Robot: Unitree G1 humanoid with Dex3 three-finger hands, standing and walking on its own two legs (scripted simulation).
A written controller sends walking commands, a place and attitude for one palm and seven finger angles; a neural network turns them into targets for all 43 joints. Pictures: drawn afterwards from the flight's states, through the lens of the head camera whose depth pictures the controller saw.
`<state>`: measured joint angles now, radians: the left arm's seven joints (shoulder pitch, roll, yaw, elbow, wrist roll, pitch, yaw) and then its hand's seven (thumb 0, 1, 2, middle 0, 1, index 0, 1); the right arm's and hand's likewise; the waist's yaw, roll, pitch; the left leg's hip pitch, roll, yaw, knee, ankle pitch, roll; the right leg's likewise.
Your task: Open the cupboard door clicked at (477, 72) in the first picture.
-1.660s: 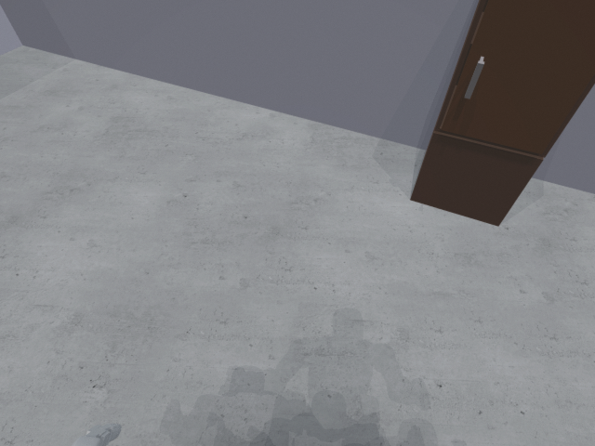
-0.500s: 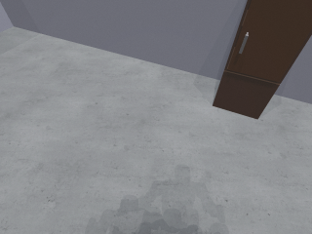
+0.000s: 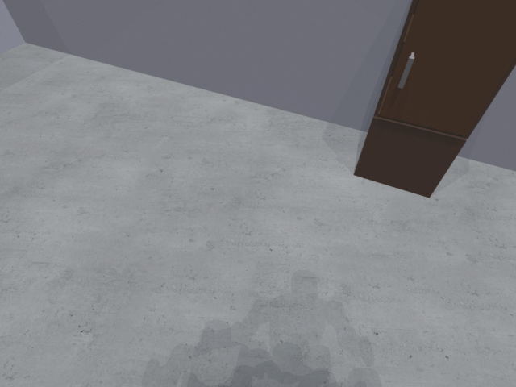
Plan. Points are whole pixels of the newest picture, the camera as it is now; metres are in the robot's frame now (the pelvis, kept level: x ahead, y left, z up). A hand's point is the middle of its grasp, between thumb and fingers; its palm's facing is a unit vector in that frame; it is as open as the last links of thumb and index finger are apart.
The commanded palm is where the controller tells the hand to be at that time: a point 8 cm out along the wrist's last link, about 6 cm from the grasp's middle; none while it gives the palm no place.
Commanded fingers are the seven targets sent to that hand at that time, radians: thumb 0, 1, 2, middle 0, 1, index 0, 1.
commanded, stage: walk to a spot facing it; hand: left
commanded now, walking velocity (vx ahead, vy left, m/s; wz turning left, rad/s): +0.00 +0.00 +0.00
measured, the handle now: (406, 70) +1.26 -0.51 -0.12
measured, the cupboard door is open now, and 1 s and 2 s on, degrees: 0 0 0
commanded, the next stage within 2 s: none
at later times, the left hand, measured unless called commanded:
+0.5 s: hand out of the picture +0.06 +0.18 -0.19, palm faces -0.16 -0.95 -0.26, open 7.4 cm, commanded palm none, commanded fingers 0.00 0.90 0.90 -0.20 -0.30 -0.20 -0.30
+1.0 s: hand out of the picture +0.12 +0.21 -0.18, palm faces -0.29 -0.94 -0.20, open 7.4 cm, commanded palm none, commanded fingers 0.00 0.90 0.90 -0.20 -0.30 -0.20 -0.30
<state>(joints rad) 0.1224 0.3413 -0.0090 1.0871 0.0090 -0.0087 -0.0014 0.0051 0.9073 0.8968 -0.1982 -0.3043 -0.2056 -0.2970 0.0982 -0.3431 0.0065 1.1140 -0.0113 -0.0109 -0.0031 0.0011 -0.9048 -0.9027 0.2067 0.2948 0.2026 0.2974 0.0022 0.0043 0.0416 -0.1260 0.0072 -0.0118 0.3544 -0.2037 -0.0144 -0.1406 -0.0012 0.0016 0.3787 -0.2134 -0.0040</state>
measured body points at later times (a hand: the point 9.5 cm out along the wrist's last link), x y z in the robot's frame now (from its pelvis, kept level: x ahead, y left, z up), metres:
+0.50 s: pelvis -0.02 -0.02 -0.03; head +0.01 -0.04 +0.42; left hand +0.07 +0.23 -0.17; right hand +0.01 -0.28 -0.19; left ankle -0.01 +0.13 -0.74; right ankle -0.02 -0.10 -0.75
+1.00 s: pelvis +0.08 +0.01 -0.01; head +0.10 +0.02 +0.44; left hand +0.14 +0.25 -0.17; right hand +0.10 -0.27 -0.13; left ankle +0.15 +0.10 -0.75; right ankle -0.02 -0.10 -0.75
